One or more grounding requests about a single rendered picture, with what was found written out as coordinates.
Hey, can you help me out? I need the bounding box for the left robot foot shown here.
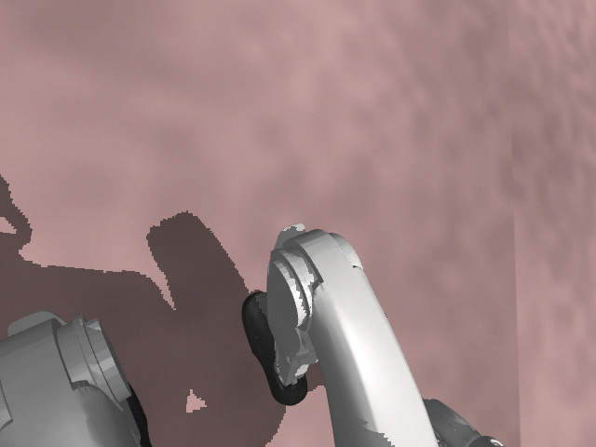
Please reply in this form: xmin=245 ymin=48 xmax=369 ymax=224
xmin=127 ymin=382 xmax=152 ymax=447

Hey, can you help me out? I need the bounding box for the right robot foot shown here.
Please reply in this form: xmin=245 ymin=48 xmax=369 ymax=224
xmin=241 ymin=291 xmax=307 ymax=406

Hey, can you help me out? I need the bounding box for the right robot hand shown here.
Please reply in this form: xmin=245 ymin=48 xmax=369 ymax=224
xmin=421 ymin=396 xmax=482 ymax=447

